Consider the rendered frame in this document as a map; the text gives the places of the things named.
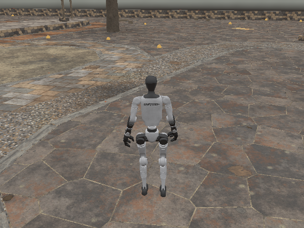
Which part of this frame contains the robot left forearm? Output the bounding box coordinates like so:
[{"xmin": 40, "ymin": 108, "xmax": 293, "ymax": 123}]
[{"xmin": 124, "ymin": 116, "xmax": 134, "ymax": 136}]

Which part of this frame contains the right robot upper arm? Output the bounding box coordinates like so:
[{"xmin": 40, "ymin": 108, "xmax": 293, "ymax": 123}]
[{"xmin": 161, "ymin": 96, "xmax": 174, "ymax": 122}]

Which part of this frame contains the left robot upper arm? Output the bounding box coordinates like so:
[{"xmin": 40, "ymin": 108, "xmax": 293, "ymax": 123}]
[{"xmin": 129, "ymin": 96, "xmax": 142, "ymax": 123}]

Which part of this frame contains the robot right forearm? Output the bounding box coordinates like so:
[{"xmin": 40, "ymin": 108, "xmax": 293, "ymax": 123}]
[{"xmin": 169, "ymin": 115, "xmax": 177, "ymax": 133}]

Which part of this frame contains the left robot hand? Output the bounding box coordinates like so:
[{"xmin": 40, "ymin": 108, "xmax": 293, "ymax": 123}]
[{"xmin": 123, "ymin": 135, "xmax": 134, "ymax": 147}]

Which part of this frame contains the right robot hand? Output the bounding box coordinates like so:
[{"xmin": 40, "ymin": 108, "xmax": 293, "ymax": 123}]
[{"xmin": 167, "ymin": 131, "xmax": 178, "ymax": 142}]

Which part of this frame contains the robot head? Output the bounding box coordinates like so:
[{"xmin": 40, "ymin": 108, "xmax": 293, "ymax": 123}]
[{"xmin": 143, "ymin": 76, "xmax": 160, "ymax": 98}]

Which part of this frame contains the robot left foot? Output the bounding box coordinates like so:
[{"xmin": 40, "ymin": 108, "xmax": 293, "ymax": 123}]
[{"xmin": 142, "ymin": 184, "xmax": 148, "ymax": 196}]

